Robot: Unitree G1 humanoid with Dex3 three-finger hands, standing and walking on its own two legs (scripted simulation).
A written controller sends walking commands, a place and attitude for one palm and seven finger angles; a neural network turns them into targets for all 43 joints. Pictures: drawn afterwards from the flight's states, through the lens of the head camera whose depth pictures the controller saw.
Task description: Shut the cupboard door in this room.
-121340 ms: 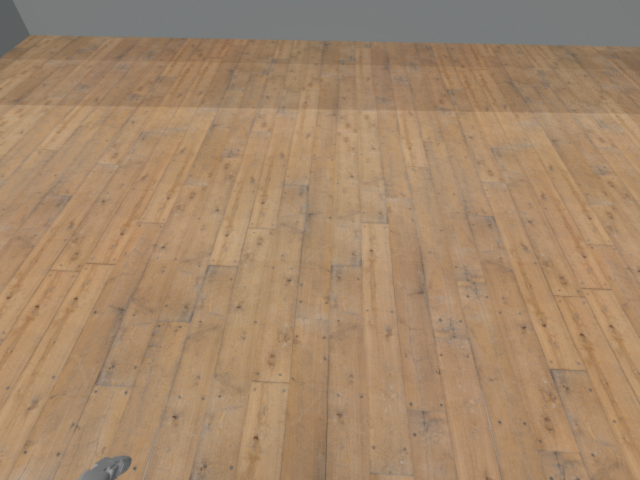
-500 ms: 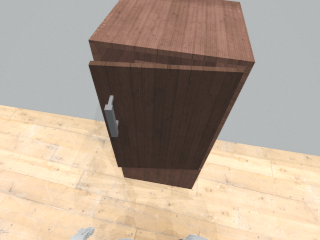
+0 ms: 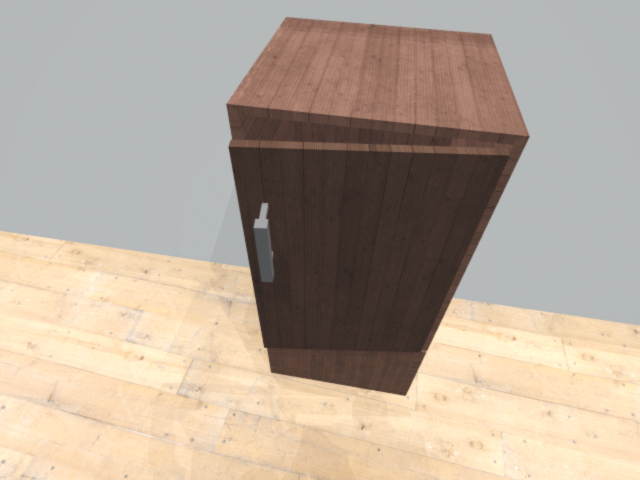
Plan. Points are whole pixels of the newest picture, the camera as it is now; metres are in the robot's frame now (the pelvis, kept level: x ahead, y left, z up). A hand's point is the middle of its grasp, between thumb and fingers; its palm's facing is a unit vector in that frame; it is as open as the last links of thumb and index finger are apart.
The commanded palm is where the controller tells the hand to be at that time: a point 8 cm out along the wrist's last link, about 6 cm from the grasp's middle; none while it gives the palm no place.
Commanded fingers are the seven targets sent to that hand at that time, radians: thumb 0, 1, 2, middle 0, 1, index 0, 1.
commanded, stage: come to a stop and stand still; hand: left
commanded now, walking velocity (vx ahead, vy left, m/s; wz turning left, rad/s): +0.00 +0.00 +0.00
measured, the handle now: (266, 243) +0.47 +0.13 +0.00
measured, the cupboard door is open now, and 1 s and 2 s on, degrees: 8 8 8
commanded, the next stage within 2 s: look again from close up in 0.22 s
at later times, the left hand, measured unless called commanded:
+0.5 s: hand out of the picture +0.04 +0.18 -0.16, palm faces -0.01 -0.98 -0.21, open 7.3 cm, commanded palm none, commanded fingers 0.00 0.90 0.90 -0.20 -0.30 -0.20 -0.30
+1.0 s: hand out of the picture +0.03 +0.16 -0.16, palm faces -0.01 -0.98 -0.18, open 7.3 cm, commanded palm none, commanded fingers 0.00 0.90 0.90 -0.20 -0.30 -0.20 -0.30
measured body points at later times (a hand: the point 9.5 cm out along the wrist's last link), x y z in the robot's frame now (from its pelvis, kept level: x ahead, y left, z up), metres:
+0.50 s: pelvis +0.01 +0.00 +0.01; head +0.02 +0.00 +0.46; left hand +0.04 +0.23 -0.14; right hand +0.03 -0.23 -0.14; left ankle +0.03 +0.07 -0.72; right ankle +0.05 -0.14 -0.72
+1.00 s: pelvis +0.03 +0.00 +0.02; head +0.04 +0.00 +0.47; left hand +0.03 +0.21 -0.14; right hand +0.04 -0.23 -0.14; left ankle +0.03 +0.07 -0.72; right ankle +0.05 -0.14 -0.72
